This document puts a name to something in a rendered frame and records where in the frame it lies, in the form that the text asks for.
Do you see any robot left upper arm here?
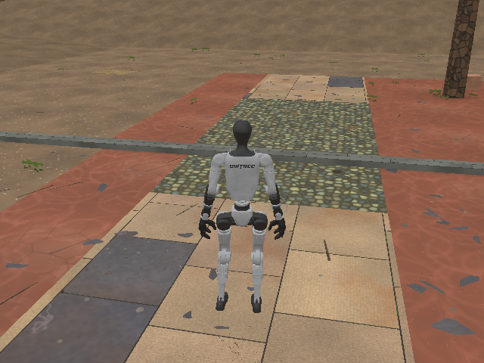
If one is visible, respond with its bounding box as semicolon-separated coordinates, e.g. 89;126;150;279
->
207;153;227;195

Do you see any robot left hand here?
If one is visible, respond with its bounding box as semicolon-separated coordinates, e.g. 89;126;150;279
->
199;218;216;239

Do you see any right robot foot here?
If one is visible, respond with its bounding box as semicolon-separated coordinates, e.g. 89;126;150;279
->
251;294;262;313

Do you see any robot right hand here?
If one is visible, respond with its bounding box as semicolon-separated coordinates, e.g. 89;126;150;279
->
268;218;286;240

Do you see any robot right upper arm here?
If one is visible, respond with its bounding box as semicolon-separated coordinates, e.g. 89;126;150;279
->
258;153;277;195

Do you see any left robot forearm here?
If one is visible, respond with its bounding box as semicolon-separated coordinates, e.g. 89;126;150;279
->
200;184;215;220

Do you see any right robot forearm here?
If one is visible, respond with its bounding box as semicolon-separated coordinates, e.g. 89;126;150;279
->
269;183;284;220

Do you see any humanoid robot head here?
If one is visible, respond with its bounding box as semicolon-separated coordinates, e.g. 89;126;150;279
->
229;120;255;157

